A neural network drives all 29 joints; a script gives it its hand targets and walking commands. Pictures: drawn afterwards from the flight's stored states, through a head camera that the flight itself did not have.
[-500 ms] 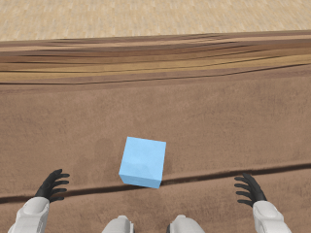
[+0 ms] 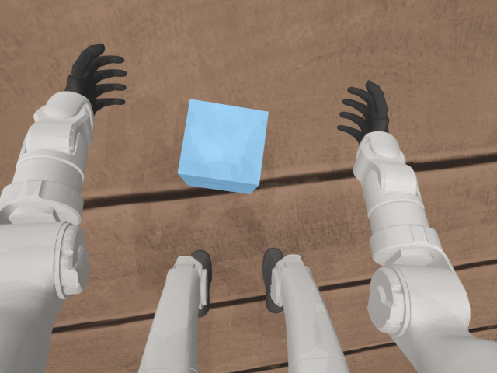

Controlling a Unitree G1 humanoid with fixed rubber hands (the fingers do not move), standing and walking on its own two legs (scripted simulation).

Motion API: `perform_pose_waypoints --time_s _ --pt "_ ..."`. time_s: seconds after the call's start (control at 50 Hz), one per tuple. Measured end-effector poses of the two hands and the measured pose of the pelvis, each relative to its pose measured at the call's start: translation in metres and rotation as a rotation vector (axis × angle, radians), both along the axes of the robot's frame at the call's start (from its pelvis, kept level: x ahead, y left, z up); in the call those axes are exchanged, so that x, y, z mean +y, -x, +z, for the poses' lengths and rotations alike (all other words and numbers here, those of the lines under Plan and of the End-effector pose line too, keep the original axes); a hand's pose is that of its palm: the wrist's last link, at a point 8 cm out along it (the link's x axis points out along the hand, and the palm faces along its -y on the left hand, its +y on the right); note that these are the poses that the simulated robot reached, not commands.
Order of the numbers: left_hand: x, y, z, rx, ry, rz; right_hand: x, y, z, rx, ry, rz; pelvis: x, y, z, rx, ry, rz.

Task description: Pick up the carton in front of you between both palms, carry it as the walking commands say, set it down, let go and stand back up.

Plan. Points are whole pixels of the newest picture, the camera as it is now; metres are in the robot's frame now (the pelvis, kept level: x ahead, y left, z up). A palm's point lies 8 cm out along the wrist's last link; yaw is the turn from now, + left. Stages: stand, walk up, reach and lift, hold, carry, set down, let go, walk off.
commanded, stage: reach and lift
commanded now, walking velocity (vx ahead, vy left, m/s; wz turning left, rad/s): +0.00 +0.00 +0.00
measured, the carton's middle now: (223, 152) +0.53 +0.02 -0.54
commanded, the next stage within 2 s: none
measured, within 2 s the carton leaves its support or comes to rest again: leaves its support in 1.94 s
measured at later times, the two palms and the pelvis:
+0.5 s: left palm (131, 99) +0.55 +0.20 -0.22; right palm (322, 126) +0.51 -0.17 -0.22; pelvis +0.03 +0.00 -0.07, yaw -1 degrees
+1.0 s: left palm (157, 136) +0.54 +0.20 -0.43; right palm (295, 153) +0.50 -0.17 -0.43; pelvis -0.03 -0.01 -0.27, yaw -3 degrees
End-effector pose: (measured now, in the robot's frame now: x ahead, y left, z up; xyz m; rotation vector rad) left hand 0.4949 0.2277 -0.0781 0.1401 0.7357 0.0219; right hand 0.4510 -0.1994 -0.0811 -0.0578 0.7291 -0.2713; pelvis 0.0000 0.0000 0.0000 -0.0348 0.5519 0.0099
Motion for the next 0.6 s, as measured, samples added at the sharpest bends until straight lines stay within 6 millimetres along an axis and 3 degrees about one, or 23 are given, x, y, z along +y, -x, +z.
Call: perform_pose_waypoints --time_s 0.18,0.32,0.44,0.6 --pt "-0.014 -0.06 -0.02 -0.057 0.042 -0.019 0.027 -0.055 -0.022 -0.062 -0.029 -0.017 0.004 0.004 -0.016 0.116 0.014 0.01" --pt "-0.02 -0.077 -0.055 -0.063 0.05 -0.015 0.03 -0.066 -0.056 -0.064 -0.028 -0.021 0.005 -0.014 -0.02 0.221 0.02 0.006" --pt "-0.025 -0.069 -0.108 -0.034 0.052 0.014 0.028 -0.061 -0.106 -0.046 -0.033 -0.012 0.002 -0.027 -0.049 0.32 0.026 0.005" --pt "-0.019 -0.048 -0.205 -0.02 0.028 0.06 0.029 -0.056 -0.2 -0.028 -0.042 0.019 -0.01 -0.018 -0.121 0.366 0.026 -0.003"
